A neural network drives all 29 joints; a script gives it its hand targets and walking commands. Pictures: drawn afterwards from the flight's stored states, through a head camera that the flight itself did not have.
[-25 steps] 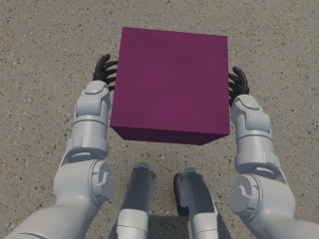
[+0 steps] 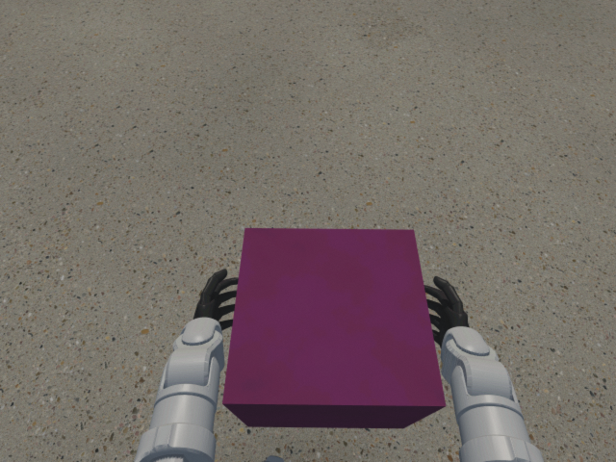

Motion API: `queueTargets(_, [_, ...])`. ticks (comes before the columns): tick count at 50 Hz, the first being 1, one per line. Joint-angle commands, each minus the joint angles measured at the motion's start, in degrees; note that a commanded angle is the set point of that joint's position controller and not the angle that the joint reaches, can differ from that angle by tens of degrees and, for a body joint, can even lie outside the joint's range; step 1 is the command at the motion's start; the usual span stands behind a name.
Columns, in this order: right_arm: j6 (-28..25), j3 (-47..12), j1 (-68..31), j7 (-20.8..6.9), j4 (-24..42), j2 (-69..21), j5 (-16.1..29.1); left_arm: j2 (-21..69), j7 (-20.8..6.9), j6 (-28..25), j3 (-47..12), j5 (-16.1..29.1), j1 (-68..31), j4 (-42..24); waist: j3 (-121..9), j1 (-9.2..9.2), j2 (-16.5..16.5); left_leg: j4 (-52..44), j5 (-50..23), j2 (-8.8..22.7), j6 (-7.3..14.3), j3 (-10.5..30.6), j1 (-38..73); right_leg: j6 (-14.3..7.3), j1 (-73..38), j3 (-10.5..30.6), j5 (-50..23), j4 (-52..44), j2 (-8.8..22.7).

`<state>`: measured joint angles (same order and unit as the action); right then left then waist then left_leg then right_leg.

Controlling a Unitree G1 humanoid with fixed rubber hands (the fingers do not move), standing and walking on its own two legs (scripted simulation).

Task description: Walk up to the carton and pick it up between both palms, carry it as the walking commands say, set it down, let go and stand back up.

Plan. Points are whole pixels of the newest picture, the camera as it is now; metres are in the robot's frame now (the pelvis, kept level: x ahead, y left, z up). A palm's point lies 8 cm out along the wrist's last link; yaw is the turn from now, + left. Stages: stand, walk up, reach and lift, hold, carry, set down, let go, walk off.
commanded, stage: reach and lift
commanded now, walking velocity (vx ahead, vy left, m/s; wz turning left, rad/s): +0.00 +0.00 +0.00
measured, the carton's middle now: (327, 332) +0.32 +0.01 -0.10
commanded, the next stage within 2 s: none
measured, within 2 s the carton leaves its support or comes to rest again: neither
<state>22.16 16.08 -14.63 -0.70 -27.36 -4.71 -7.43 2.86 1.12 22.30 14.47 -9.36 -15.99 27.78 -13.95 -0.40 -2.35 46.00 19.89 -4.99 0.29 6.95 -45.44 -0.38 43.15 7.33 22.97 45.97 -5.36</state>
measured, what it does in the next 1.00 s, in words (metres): shifts its weight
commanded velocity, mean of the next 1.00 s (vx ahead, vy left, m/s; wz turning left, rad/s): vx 0.00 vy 0.00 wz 0.00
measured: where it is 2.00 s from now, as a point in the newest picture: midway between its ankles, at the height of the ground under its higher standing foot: outside the picture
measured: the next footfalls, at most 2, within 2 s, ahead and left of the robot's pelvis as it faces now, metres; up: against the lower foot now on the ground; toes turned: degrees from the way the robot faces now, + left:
none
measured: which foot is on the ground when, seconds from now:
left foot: down 0.00-1.00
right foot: down 0.00-1.00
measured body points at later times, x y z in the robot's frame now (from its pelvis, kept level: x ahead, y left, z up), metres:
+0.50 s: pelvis -0.07 +0.00 +0.03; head +0.04 +0.01 +0.47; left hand +0.24 +0.18 -0.01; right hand +0.24 -0.16 +0.00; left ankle -0.02 +0.12 -0.70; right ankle -0.04 -0.11 -0.70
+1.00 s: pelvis -0.11 +0.00 +0.04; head -0.16 +0.01 +0.49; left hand +0.22 +0.18 +0.08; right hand +0.22 -0.16 +0.08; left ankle -0.02 +0.12 -0.70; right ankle -0.04 -0.12 -0.69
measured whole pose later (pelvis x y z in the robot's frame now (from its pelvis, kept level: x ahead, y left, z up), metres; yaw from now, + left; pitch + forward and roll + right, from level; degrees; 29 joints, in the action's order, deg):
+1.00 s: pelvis -0.11 +0.00 +0.04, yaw -2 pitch -7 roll +0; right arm 38.3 23.9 -30.2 -3.4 -39.3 -4.5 -19.5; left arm 1.5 -0.5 39.4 20.2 -17.3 -29.8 38.1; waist -1.0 -2.2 -1.3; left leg 25.6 13.3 -2.2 -0.3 5.8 -11.1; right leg -1.8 10.9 4.2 17.5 26.9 -2.8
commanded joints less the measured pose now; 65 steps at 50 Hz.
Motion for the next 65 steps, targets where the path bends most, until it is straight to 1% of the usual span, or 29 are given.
queueTargets(1, [-5.54,-34.87,-25.66,-12.44,5.2,-49.47,7.52,58.28,-13.04,-4.11,-37.49,10.8,-23.2,-5.93,-29.33,1.84,9.22,-3.63,-66.05,2.54,-2.8,3.11,46.11,2.56,-0.95,-1.92,-33.7,-8.83,-0.66])
queueTargets(2, [-5.26,-41.68,-23.27,-11.63,9.48,-52.67,8.73,54.14,-13.25,-4.64,-36.24,10.57,-20.43,-6.81,-28.54,-3.08,3.29,-5.98,-52.2,1.71,-4.17,0.82,45.65,0.68,-9.45,-1.08,-37.84,-13.34,-0.68])
queueTargets(4, [-4.68,-42.33,-16.78,-10.13,11.03,-51.78,7.14,48.31,-14.06,-3.96,-29.68,7.09,-10.1,1.66,-22.74,-5.4,-0.34,-9.69,-38.96,-0.85,-4.27,-2.54,22.31,1.1,-26.44,1.77,-61.21,-10.98,2.65])
queueTargets(5, [-5.01,-41.71,-13.8,-9.86,10.85,-53.44,5.67,47.6,-13.51,-4.93,-30.0,7.37,-10.45,0.46,-20.3,-2.25,-5.27,-12.86,-36.96,-0.52,-3.53,-1.78,17.19,2.39,-29.67,0.8,-65.08,-11.28,2.68])
queueTargets(11, [-8.06,-50.5,-10.59,-7.16,22.79,-52.49,8.62,47.36,-13.75,-8.85,-37.83,12.4,-12.17,-17.51,-27.95,-3.62,-1.51,-17.18,-45.85,0.58,-4.28,-0.97,25.12,3.83,-38.86,2.13,-74.69,-15.22,4.14])
queueTargets(15, [-9.55,-49.66,-11.43,-7.12,28.3,-45.01,8.13,49.71,-13.59,-9.74,-40.4,10.98,-10.78,-23.78,-30.87,0.77,4.52,-16.72,-52.04,3.03,-4.12,0.79,37.24,4.28,-27.52,-1.71,-56.52,-18.28,1.88])
queueTargets(18, [-8.25,-47.23,-17.84,-7.85,25.98,-41.61,6.23,45.87,-13.66,-8.05,-38.44,9.52,-16.03,-18.36,-25.12,-0.41,4.15,-17.97,-34.3,1.6,-5.58,-1.16,35.23,1.56,-27.81,-3.17,-44.7,-20.75,0.89])
queueTargets(21, [-4.57,-42.51,-21.29,-9.19,21.81,-41.2,5.61,46.4,-13.44,-4.89,-41.45,10.81,-25.5,-20.73,-25.81,3.44,4.87,-18.21,-26.91,1.14,-3.27,-1.71,36.76,1.09,-26.38,-4.66,-33.62,-20.36,0.04])
queueTargets(22, [-3.32,-40.4,-20.28,-10.03,18.98,-42.12,4.63,45.6,-13.59,-3.84,-40.58,9.86,-25.68,-20.72,-25.88,2.07,6.38,-17.34,-25.64,0.93,-3.34,-2.56,36.15,0.46,-26.59,-4.69,-30.81,-19.91,0.28])
queueTargets(23, [-2.72,-41.54,-23.48,-10.6,22.56,-42.55,5.81,48.25,-13.86,-2.69,-44.72,12.26,-29.19,-23.16,-29.74,5.13,5.02,-17.77,-24.07,1.07,-2.95,-1.65,41.28,0.52,-27.42,-5.04,-27.82,-20.61,-0.26])
queueTargets(24, [-0.95,-40.44,-31.76,-11.66,22.83,-45.07,7.27,48.92,-13.84,-0.97,-43.84,11.04,-30.81,-23.54,-33.79,0.53,8.1,-18.52,-20.53,0.26,-2.32,-2.99,43.43,0.72,-29.82,-5.11,-21.5,-20.26,-0.54])
queueTargets(29, [3.74,-35.89,-53.99,-14.45,11.45,-49.68,8.16,52.9,-15.96,4.74,-30.74,8.4,-40.66,-1.66,-13.19,-1.48,0.17,-21.27,8.3,0.44,1.39,-2.27,34.26,0.21,-24.01,-4.54,10.28,-23.45,1.14])
queueTargets(35, [8.02,-32.49,-58.24,-17.14,-0.4,-55.2,8.48,55.42,-18.39,8.14,-23.65,8.84,-48.05,3.37,-7.08,-4.66,-0.84,-21.81,8.35,0.69,1.08,-3.79,33.89,-0.65,-24.19,-3.36,12.63,-24.78,1.4])
queueTargets(39, [12.84,-30.88,-46.94,-16.69,0.21,-57.18,8.64,54.8,-18.79,12.48,-24.75,11.2,-43.02,-4.17,-6.97,-4.74,3.01,-23.21,-13.62,0.8,-0.12,-5.4,38.18,-0.74,-30.13,-4.08,-12.43,-24.19,0.53])
queueTargets(40, [13.66,-28.03,-46.7,-16.49,-0.87,-53.84,6.8,55.51,-18.62,14.24,-22.39,10.35,-38.98,1.53,-1.29,-2.36,1.73,-24.25,-13.2,1.57,0.04,-4.17,37.22,-0.98,-27.78,-4.51,-12.07,-24.46,0.66])
queueTargets(43, [13.53,-14.47,-55.08,-17.96,-13.49,-46.61,-0.18,52.95,-20.61,15.67,-16.75,5.72,-52.39,13.07,7.13,0.13,5.62,-30.04,17.79,2.47,0.71,-3.26,32.12,-2.77,-27.98,-3.46,16.88,-29.25,1.41])
queueTargets(44, [13.16,-11.02,-57.58,-18.26,-14.74,-44.42,-1.55,52.96,-20.7,15.66,-15.47,4.21,-54.07,14.17,11.01,1.41,9.14,-31.3,22.06,3.12,0.81,-2.01,32.24,-3.02,-25.69,-4.55,16.46,-28.02,1.42])
queueTargets(47, [11.03,-16.18,-66.81,-18.22,-3.61,-46.89,3.22,57.75,-20.25,14.2,-20.52,9.52,-56.14,6.98,7.65,1.81,5.95,-29.08,10.54,2.15,-0.02,-2.31,34.54,-2.41,-26.57,-4.81,7.88,-26.43,1.29])
queueTargets(48, [10.69,-22.54,-68.96,-17.86,3.59,-50.18,7.49,58.51,-20.07,12.93,-21.84,12.59,-59.23,-0.29,1.83,-0.26,4.53,-26.84,1.06,1.94,-0.4,-3.95,36.92,-2.15,-29.58,-3.49,0.01,-26.14,1.4])
queueTargets(49, [10.3,-22.56,-66.45,-17.21,4.32,-50.94,8.29,58.94,-20.13,11.7,-21.94,13.77,-58.86,-2.77,2.85,2.39,4.39,-23.35,-8.39,2.19,-0.34,-3.65,37.72,-1.93,-25.17,-3.12,-6.9,-24.6,1.54])
queueTargets(50, [9.96,-28.92,-63.07,-17.0,9.59,-54.23,11.53,59.09,-19.91,11.22,-24.14,15.07,-55.45,-10.12,-5.9,-0.45,5.27,-20.87,-22.7,1.74,-1.8,-3.9,40.64,-2.02,-31.79,-2.59,-21.42,-22.92,0.9])
queueTargets(51, [11.7,-33.69,-58.22,-16.19,8.64,-59.94,13.23,58.58,-19.47,11.26,-25.03,16.97,-53.37,-13.96,-8.88,-0.17,-0.87,-19.49,-24.39,1.95,-1.38,-3.29,37.37,-0.54,-36.65,-2.25,-30.15,-19.77,1.28])
queueTargets(52, [10.81,-35.81,-60.18,-15.64,10.8,-60.07,13.95,56.65,-19.63,10.62,-25.73,16.57,-55.39,-16.51,-14.42,-1.05,0.24,-19.09,-22.14,1.09,-1.58,-4.3,37.59,0.19,-38.43,-2.27,-32.13,-19.14,1.4])
queueTargets(54, [8.99,-36.61,-69.37,-16.04,12.18,-61.58,13.27,53.61,-20.29,9.45,-28.1,17.99,-71.67,-16.3,-34.26,-1.92,-2.17,-21.29,-5.83,-1.57,-1.06,-5.42,44.77,1.45,-43.19,-0.45,-5.0,-25.57,3.06])
queueTargets(56, [9.79,-23.9,-75.56,-17.66,-1.86,-53.31,6.75,49.43,-19.63,10.29,-23.83,12.53,-78.61,-2.66,-21.79,-1.52,3.97,-28.41,14.15,1.33,0.5,-2.57,40.27,-0.63,-36.64,-3.56,12.24,-25.23,1.38])
queueTargets(59, [8.5,-25.96,-76.5,-19.41,1.17,-52.29,8.21,58.41,-19.65,11.27,-27.69,11.92,-69.97,1.4,-24.12,-0.21,9.4,-28.63,10.49,1.49,-1.31,-2.23,44.9,-1.96,-34.19,-4.74,5.49,-25.25,1.37])
queueTargets(61, [7.84,-29.75,-73.4,-19.25,10.43,-50.39,11.2,65.72,-19.35,11.91,-31.81,15.59,-58.77,-1.48,-33.88,1.17,9.29,-26.74,-7.01,1.51,-2.75,-1.4,53.72,-1.56,-33.81,-4.82,-10.94,-24.85,1.27])
queueTargets(64, [12.22,-30.38,-63.01,-17.94,9.84,-50.88,11.37,61.41,-19.49,13.83,-24.09,12.44,-46.2,2.01,-22.07,1.71,1.91,-22.26,-21.94,1.6,-1.27,-2.85,48.04,-1.2,-32.2,-4.19,-19.77,-24.22,1.21])
queueTargets(65, [12.92,-33.65,-59.45,-18.33,10.35,-56.55,12.92,62.41,-19.75,14.14,-25.0,13.71,-43.92,-0.36,-28.04,-0.75,-3.22,-24.54,-21.02,0.85,-0.41,-3.95,50.63,-0.26,-40.6,-3.4,-20.23,-25.64,1.32])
